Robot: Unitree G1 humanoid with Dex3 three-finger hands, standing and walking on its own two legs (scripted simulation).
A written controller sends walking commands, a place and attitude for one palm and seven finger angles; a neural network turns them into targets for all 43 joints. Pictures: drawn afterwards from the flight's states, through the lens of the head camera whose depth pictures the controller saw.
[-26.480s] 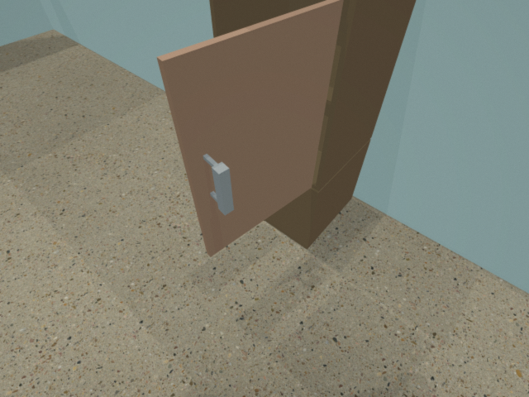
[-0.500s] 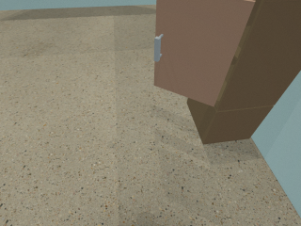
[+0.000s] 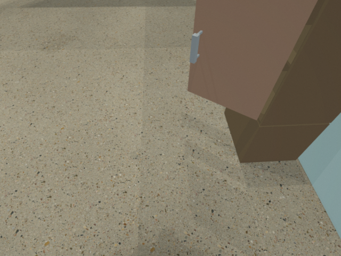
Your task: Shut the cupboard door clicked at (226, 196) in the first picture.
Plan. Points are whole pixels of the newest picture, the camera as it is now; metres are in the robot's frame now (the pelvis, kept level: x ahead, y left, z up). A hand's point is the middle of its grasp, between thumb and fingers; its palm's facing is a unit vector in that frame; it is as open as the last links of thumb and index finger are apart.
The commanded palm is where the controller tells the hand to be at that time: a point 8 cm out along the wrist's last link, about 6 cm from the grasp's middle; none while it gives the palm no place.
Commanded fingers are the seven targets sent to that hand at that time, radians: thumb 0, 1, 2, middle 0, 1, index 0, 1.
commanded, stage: walk to a spot facing it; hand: left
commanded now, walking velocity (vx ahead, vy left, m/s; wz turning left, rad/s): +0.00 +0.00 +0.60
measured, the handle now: (196, 46) +0.99 -0.09 -0.03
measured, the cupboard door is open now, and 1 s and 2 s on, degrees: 53 53 53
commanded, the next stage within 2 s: turn to face it in 0.96 s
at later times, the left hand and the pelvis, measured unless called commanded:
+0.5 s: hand out of the picture +0.09 +0.22 -0.15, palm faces +0.28 -0.92 -0.26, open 7.4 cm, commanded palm none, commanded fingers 0.00 0.90 0.90 -0.20 -0.30 -0.20 -0.30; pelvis +0.05 -0.01 +0.00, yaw +19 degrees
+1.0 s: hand out of the picture -0.01 +0.13 -0.18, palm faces +0.70 -0.68 -0.20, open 7.4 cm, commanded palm none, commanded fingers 0.00 0.90 0.90 -0.20 -0.30 -0.20 -0.30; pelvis +0.19 +0.07 -0.02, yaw +41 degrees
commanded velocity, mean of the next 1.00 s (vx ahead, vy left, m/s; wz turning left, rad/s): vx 0.23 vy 0.00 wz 0.60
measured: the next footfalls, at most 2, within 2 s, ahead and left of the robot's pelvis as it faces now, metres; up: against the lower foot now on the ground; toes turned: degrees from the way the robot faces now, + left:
right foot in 0.52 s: +0.16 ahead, -0.11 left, +0.00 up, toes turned +20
left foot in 0.98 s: +0.23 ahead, +0.19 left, +0.00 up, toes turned +47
